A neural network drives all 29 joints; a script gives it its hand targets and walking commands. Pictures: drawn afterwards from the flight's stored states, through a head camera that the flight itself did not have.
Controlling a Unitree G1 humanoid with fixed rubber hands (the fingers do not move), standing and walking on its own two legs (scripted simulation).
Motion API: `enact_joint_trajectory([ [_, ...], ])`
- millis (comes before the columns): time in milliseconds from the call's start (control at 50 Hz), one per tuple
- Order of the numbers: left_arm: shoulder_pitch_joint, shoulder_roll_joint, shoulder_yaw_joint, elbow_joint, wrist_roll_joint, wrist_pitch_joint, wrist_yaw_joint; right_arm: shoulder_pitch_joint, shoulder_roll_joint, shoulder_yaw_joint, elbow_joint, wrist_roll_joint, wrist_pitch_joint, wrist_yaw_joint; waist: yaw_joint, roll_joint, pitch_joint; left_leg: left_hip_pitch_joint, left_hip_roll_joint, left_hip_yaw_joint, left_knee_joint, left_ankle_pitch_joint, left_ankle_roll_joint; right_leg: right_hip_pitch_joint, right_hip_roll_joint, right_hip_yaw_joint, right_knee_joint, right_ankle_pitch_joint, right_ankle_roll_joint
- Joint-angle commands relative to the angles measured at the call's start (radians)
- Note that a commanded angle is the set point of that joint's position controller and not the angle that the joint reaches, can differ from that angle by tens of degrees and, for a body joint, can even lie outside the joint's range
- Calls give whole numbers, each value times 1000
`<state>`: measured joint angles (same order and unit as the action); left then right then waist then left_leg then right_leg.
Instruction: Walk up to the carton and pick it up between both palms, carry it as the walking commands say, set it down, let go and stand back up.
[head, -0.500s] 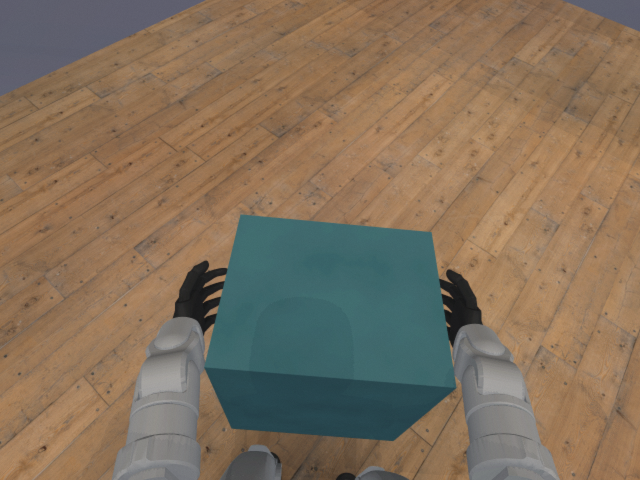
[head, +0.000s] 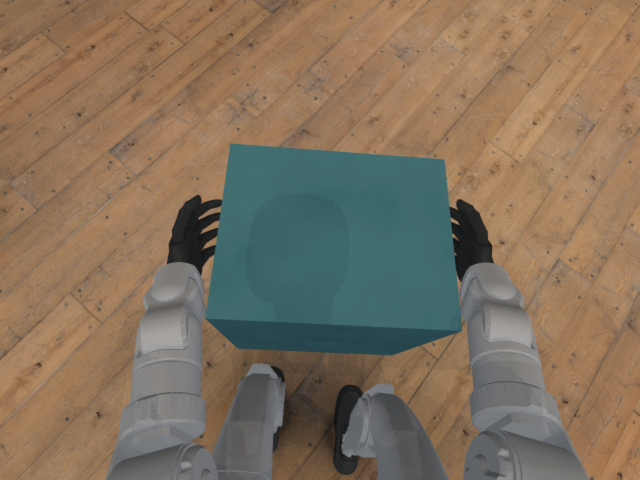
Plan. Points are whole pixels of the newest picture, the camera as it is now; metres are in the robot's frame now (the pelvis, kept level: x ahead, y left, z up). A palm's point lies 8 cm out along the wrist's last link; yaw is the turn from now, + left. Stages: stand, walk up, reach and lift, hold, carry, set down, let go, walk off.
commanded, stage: set down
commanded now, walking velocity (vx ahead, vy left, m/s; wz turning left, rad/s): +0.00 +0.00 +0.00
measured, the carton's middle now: (325, 268) +0.38 +0.02 -0.16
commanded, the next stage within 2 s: none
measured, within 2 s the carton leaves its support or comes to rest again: neither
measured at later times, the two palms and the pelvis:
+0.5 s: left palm (205, 251) +0.39 +0.20 -0.18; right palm (440, 251) +0.43 -0.16 -0.17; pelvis -0.01 +0.00 -0.07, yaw -2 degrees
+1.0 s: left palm (218, 249) +0.42 +0.20 -0.27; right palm (421, 250) +0.45 -0.15 -0.26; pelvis -0.04 +0.00 -0.14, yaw -4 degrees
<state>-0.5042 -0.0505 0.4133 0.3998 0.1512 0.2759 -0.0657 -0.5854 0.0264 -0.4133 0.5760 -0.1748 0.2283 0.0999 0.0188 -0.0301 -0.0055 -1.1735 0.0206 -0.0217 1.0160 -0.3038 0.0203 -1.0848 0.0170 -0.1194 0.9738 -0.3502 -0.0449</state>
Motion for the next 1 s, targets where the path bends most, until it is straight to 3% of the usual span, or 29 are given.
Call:
enact_joint_trajectory([
  [0, -646, -792, -642, -7, -18, 12, -163, -541, 856, 451, -9, 93, 9, 206, -13, 150, -840, 636, -86, -104, -36, 181, -7, -83, 140, 171, 24, 73, -8],
  [20, -670, -783, -621, 50, -17, 15, -169, -538, 846, 422, 78, 74, 18, 212, -6, 157, -754, 549, -87, -89, -18, 166, -9, -145, 134, 182, 34, 40, -14],
  [60, -708, -796, -618, 14, -24, 16, -176, -601, 883, 459, 23, 102, 18, 214, 21, 143, -844, 521, -96, -67, 10, 176, -9, -93, 139, 181, 51, 86, -12],
  [120, -788, -773, -681, -54, -51, 4, -176, -655, 851, 478, -26, 121, 7, 207, 0, 152, -982, 509, -101, -63, 64, 255, -14, -114, 146, 168, 108, 146, -3],
  [140, -797, -789, -651, -57, -45, 3, -170, -693, 862, 492, -63, 145, 4, 206, 46, 161, -1016, 517, -104, -42, 88, 250, -15, -101, 150, 183, 114, 136, -10],
  [160, -809, -736, -645, -56, -31, 4, -174, -665, 870, 474, 22, 127, 21, 206, 48, 145, -931, 445, -101, -40, 86, 216, -9, -157, 154, 180, 122, 115, -1],
  [180, -847, -738, -636, -4, -44, 19, -177, -678, 879, 449, 54, 121, 34, 206, 26, 82, -921, 440, -95, -63, 77, 110, -4, -203, 149, 159, 132, 19, 9],
  [200, -819, -738, -593, 38, -16, 19, -181, -707, 870, 440, 50, 119, 34, 211, 46, 108, -908, 421, -95, -56, 84, 154, -9, -220, 150, 169, 141, 57, 3],
  [220, -854, -760, -643, -74, -53, 7, -192, -720, 892, 503, -33, 137, 33, 203, 43, 111, -1076, 399, -106, -22, 140, 211, -20, -127, 150, 174, 152, 121, 6],
  [240, -849, -761, -642, 40, -59, 26, -191, -748, 870, 489, -7, 140, 36, 198, 27, 111, -983, 359, -107, -26, 125, 140, -12, -184, 147, 161, 168, 59, 18],
  [260, -886, -736, -642, 8, -68, 20, -199, -748, 899, 503, -19, 146, 38, 194, 25, 57, -1052, 377, -99, -36, 143, 171, 0, -181, 154, 163, 171, 95, 27],
  [280, -928, -759, -684, -59, -98, 26, -201, -762, 900, 508, -84, 160, 38, 193, 7, 92, -1181, 447, -92, -49, 165, 240, -10, -163, 148, 154, 197, 157, 21],
  [320, -882, -762, -674, -41, -86, 26, -205, -724, 927, 520, -37, 165, 51, 188, 61, 124, -1129, 371, -119, 2, 175, 275, -12, -151, 159, 164, 209, 183, 26],
  [380, -892, -739, -658, -3, -105, 29, -213, -739, 901, 500, -10, 148, 52, 173, 13, 47, -1088, 299, -99, -40, 197, 274, -9, -232, 159, 149, 247, 189, 36],
  [440, -910, -741, -632, 15, -82, 30, -212, -756, 898, 503, -1, 158, 49, 169, 69, 124, -1131, 225, -116, 10, 235, 296, -19, -207, 160, 167, 278, 190, 19],
  [520, -988, -683, -615, 16, -101, 28, -216, -851, 876, 505, 3, 161, 56, 153, 58, 46, -1102, 105, -122, 21, 287, 218, -12, -265, 169, 165, 315, 134, 32],
  [560, -956, -753, -630, 65, -87, 46, -206, -840, 874, 481, 29, 156, 54, 166, 59, 121, -1110, 199, -111, -22, 270, 239, -31, -367, 169, 137, 344, 127, 23],
  [580, -1020, -760, -665, 16, -120, 43, -204, -839, 861, 476, 14, 154, 49, 164, 12, 130, -1180, 234, -111, -24, 292, 236, -42, -371, 179, 130, 357, 120, 20],
  [600, -998, -756, -648, 2, -131, 33, -200, -868, 872, 530, -25, 184, 50, 165, 56, 79, -1248, 224, -112, -15, 314, 276, -26, -314, 170, 142, 365, 140, 27],
  [640, -982, -747, -661, 36, -116, 44, -195, -904, 865, 515, -16, 188, 48, 165, 69, 136, -1186, 188, -121, -2, 325, 287, -30, -392, 168, 125, 401, 138, 28],
  [660, -1034, -770, -689, -10, -147, 38, -191, -902, 855, 492, -2, 175, 43, 163, -1, 125, -1221, 267, -107, -48, 338, 283, -36, -473, 175, 115, 416, 103, 23],
  [700, -1018, -727, -621, 64, -111, 51, -189, -895, 836, 475, 59, 156, 56, 165, 62, 107, -1101, 155, -117, -11, 337, 230, -43, -489, 174, 124, 398, 69, 17],
  [740, -1061, -788, -671, 25, -146, 52, -184, -955, 817, 490, 4, 182, 47, 170, 7, 146, -1234, 259, -109, -42, 359, 232, -49, -499, 178, 107, 429, 57, 13],
  [780, -1086, -701, -646, 30, -135, 47, -178, -964, 812, 492, 42, 200, 57, 170, 57, 159, -1194, 165, -113, -7, 377, 204, -46, -502, 174, 125, 439, 53, 17],
  [800, -1119, -685, -632, 14, -134, 35, -178, -966, 859, 499, 46, 191, 60, 159, 75, 87, -1209, 99, -110, -5, 389, 215, -36, -453, 177, 136, 443, 88, 18],
  [820, -1156, -695, -632, 33, -144, 43, -180, -1028, 820, 507, 12, 204, 61, 155, 66, 123, -1203, 73, -118, 18, 412, 160, -34, -473, 176, 136, 456, 31, 18],
  [880, -1173, -674, -605, 79, -145, 55, -178, -1042, 837, 479, 74, 192, 71, 151, 53, 68, -1168, 80, -108, -16, 418, 137, -32, -541, 169, 114, 485, 19, 24],
  [900, -1165, -737, -610, 86, -147, 60, -175, -1019, 793, 462, 64, 182, 68, 151, 41, 138, -1139, 78, -111, -15, 421, 149, -38, -582, 165, 115, 506, 9, 16],
  [980, -1167, -694, -587, 102, -150, 53, -189, -1063, 824, 501, 58, 216, 67, 148, 86, 83, -1201, 18, -118, 16, 466, 205, -31, -550, 176, 115, 528, 50, 23],
])
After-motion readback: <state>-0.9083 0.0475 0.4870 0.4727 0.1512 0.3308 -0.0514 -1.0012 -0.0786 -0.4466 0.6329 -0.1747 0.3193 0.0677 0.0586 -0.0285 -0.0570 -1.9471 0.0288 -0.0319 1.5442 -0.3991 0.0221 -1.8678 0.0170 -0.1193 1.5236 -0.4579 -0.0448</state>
